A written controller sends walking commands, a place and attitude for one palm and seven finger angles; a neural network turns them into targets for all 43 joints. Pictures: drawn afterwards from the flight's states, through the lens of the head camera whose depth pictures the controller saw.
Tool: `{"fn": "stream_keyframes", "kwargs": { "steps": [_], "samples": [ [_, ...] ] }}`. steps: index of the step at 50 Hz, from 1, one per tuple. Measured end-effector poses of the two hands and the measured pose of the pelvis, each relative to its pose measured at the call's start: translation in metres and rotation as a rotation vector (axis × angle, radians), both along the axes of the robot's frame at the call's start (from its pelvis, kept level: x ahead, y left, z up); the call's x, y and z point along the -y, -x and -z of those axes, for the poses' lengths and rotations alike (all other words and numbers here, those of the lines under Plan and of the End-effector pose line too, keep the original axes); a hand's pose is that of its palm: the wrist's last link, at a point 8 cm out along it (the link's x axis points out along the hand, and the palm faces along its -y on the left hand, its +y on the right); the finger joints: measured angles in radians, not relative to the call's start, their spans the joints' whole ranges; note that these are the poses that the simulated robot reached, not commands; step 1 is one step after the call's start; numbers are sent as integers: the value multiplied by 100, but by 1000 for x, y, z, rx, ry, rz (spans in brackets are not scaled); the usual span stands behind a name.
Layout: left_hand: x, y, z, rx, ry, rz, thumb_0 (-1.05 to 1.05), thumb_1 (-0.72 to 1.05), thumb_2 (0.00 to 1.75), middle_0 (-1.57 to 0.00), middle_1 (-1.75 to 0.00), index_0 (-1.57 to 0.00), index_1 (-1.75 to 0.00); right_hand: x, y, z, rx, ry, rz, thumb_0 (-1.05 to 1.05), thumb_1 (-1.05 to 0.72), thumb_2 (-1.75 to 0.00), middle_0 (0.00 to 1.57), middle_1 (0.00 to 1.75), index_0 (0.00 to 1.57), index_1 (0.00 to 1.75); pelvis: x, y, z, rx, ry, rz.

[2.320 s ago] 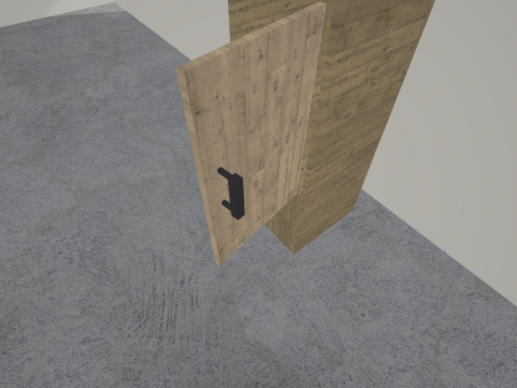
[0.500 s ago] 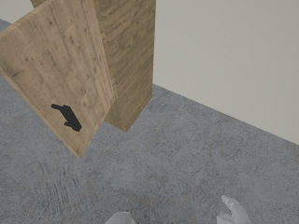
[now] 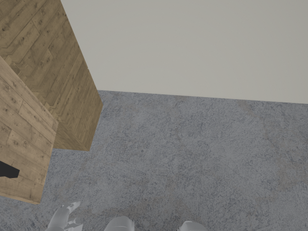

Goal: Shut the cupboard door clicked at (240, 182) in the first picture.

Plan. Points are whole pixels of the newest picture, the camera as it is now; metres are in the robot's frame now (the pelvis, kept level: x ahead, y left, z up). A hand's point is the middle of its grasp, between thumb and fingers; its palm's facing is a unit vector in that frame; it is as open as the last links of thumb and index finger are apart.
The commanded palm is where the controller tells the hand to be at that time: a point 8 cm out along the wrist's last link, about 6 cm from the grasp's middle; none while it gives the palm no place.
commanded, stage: walk to a spot facing it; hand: left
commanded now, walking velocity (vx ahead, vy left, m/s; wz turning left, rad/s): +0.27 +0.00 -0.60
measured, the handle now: out of the picture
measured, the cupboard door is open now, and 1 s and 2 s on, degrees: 100 100 100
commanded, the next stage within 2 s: turn to face it in 1.50 s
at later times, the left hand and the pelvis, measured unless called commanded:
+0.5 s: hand (127, 174) +0.28 +0.10 -0.14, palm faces -0.39 -0.91 -0.14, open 7.4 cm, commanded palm none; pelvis +0.10 -0.02 +0.02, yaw -20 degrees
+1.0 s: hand (147, 152) +0.37 +0.04 -0.16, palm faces -0.40 -0.90 -0.18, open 7.3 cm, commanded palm none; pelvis +0.28 -0.13 +0.01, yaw -29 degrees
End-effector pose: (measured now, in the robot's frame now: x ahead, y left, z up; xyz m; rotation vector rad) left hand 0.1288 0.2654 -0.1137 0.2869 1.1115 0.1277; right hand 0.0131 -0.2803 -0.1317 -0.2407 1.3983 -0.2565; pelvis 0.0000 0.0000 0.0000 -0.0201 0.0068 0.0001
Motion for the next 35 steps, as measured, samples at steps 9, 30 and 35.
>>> {"fn": "stream_keyframes", "kwargs": {
  "steps": [9, 30, 35],
  "samples": [
    [25, -16, 15, -59, 97, 86, 0, 90, 90, -20, -30, -20, -30, -21, -18, -20, 149, 0, 66, 1, -91, -89, 20, 30, 19, 30, -12, -21, -6, -4, -4, 112],
    [174, -231, 10, 38, 136, 456, 1, 91, 90, -20, -30, -20, -30, -69, 76, -5, -195, -189, 503, 1, -91, -89, 20, 30, 20, 30, 61, -128, 4, 2, -25, 385],
    [195, -238, 10, 16, 102, 444, 0, 91, 90, -20, -30, -20, -30, -16, 22, 5, -125, -159, 522, 1, -91, -89, 20, 30, 20, 30, 84, -149, 0, 21, -10, 424]
  ]
}}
